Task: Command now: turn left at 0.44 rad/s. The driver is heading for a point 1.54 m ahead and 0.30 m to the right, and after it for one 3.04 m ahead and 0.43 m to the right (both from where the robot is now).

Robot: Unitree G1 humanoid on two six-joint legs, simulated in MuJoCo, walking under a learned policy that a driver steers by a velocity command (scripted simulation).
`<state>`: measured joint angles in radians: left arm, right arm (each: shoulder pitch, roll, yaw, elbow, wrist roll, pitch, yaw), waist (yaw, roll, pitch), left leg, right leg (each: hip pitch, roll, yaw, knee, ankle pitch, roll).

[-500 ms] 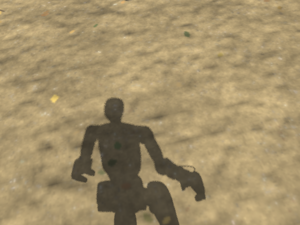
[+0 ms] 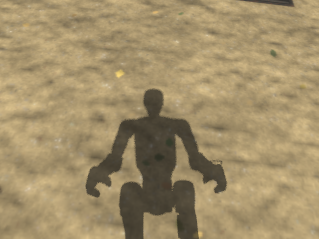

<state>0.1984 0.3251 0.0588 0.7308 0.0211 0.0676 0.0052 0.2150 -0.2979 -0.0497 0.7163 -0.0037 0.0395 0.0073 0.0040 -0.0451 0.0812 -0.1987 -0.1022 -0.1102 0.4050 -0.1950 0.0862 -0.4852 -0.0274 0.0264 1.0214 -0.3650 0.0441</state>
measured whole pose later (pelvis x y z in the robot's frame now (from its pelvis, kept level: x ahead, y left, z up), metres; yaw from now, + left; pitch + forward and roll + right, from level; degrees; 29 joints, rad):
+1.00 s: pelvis +0.14 -0.06 -0.02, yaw -22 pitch +2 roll +0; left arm 0.02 0.25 0.03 0.72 0.05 0.01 -0.07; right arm 0.50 -0.23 -0.01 0.95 -0.02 -0.07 0.00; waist -0.10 -0.02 0.04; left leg 0.13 0.01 0.11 0.22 -0.39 0.01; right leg -0.55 0.00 -0.05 0.66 -0.21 -0.06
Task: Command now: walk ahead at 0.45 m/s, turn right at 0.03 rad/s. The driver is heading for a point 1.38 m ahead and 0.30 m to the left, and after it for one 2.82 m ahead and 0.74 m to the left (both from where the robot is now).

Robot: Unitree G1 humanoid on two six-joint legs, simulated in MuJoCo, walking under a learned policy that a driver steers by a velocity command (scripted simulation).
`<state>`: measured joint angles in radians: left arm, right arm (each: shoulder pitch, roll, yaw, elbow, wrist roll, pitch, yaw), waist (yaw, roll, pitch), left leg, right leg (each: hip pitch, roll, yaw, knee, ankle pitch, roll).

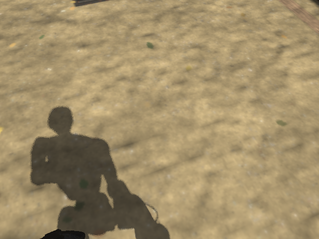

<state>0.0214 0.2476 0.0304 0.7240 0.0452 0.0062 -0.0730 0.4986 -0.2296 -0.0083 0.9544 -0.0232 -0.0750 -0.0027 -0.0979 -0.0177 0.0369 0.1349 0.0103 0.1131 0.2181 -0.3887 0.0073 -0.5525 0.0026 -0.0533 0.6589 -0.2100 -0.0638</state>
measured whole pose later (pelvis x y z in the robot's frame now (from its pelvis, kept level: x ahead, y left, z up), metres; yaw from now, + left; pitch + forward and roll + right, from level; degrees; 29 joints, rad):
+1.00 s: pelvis +0.54 +0.07 +0.01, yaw +27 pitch +1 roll +1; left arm 0.07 0.25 0.02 0.75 0.03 -0.02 -0.03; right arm 0.40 -0.26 -0.05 0.93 -0.01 -0.07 0.00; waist -0.07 -0.04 0.05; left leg 0.04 -0.14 -0.09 0.23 -0.28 0.12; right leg -0.62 -0.09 -0.02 0.67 -0.02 0.00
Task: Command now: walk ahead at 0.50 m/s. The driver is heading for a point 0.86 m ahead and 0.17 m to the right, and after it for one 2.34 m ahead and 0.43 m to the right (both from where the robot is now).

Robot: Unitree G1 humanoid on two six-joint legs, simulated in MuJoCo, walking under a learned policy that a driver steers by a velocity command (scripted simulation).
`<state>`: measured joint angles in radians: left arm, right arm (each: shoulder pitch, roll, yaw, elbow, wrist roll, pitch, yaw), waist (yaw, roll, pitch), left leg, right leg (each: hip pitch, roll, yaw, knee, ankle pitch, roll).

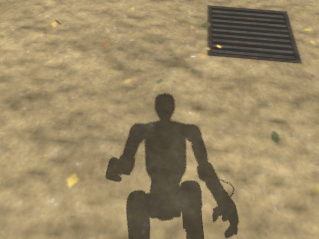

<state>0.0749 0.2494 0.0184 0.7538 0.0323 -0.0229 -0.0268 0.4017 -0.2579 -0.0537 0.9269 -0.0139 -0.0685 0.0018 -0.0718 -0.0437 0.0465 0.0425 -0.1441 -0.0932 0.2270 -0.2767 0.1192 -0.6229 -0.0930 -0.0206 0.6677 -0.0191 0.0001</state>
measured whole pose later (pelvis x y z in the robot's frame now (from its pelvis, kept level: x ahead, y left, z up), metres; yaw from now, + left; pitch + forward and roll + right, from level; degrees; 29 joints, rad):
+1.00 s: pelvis +0.53 -0.09 +0.01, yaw -23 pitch +1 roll +1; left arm 0.13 0.27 0.03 0.78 0.04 -0.02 -0.04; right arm 0.44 -0.24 -0.03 0.93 -0.01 -0.09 0.01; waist -0.06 -0.05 0.01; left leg -0.05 -0.06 0.04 0.23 -0.20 0.06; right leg -0.59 -0.06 0.02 0.79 -0.14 -0.01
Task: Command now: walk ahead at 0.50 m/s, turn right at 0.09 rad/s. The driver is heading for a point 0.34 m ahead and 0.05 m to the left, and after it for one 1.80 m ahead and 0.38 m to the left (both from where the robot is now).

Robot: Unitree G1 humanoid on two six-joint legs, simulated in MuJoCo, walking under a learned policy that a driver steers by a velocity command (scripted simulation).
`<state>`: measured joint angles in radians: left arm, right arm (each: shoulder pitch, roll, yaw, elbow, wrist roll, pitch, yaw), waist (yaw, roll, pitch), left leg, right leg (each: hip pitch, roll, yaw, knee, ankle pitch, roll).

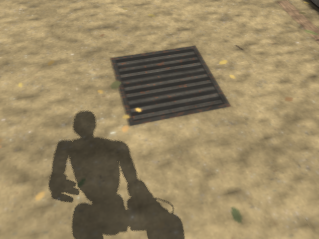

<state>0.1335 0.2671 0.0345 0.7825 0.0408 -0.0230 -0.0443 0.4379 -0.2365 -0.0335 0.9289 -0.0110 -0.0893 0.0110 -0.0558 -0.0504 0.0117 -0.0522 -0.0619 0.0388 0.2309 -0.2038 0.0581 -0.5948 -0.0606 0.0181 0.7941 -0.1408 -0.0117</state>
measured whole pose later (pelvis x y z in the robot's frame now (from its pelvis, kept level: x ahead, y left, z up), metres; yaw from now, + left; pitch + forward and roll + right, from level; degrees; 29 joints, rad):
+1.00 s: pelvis +0.44 +0.05 +0.00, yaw +26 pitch +0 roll +0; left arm 0.15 0.26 0.05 0.79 0.03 0.00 0.02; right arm 0.26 -0.26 -0.06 0.86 -0.01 -0.02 0.00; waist -0.02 -0.04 0.10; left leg -0.20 -0.14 -0.02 0.36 -0.15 0.13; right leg -0.62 -0.10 0.03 1.02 -0.26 0.04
